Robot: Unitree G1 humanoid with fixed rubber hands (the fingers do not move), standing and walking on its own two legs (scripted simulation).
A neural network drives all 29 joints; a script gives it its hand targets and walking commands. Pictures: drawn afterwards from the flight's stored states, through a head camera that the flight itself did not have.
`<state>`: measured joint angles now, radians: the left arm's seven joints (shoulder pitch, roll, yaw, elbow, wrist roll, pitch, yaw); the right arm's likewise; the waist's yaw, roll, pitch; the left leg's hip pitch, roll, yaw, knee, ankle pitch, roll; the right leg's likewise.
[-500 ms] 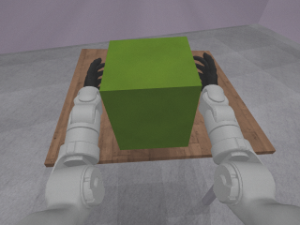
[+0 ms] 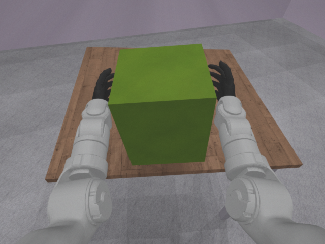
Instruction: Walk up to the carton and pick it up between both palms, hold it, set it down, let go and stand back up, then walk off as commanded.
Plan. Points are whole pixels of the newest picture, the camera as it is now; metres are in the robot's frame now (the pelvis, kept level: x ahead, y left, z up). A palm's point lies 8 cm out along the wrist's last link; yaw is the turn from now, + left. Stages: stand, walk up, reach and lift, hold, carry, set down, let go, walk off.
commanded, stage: set down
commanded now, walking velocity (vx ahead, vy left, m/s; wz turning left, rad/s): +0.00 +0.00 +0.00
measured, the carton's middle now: (164, 108) +0.45 +0.00 +0.10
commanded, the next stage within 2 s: none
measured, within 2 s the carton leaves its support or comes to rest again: rests again in 1.42 s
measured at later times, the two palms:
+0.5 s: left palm (102, 106) +0.44 +0.16 +0.11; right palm (220, 102) +0.43 -0.13 +0.14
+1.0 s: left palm (103, 110) +0.44 +0.16 +0.10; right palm (219, 107) +0.42 -0.13 +0.13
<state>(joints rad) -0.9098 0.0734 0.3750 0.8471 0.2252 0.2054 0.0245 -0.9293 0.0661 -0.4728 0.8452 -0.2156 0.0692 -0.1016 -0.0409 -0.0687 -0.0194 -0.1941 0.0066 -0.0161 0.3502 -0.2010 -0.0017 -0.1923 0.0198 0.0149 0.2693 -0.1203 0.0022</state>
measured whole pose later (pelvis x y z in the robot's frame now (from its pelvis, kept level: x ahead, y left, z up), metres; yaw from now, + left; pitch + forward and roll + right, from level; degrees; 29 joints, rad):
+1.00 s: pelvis +0.01 +0.00 +0.00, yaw +0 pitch +3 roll -1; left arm -0.87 0.07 0.41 0.92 0.23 0.11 0.00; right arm -0.86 0.13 -0.57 0.85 -0.37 0.00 -0.09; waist -0.04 -0.07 -0.01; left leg -0.19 0.01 -0.02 0.35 -0.21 0.00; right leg -0.19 0.02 0.01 0.27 -0.13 0.00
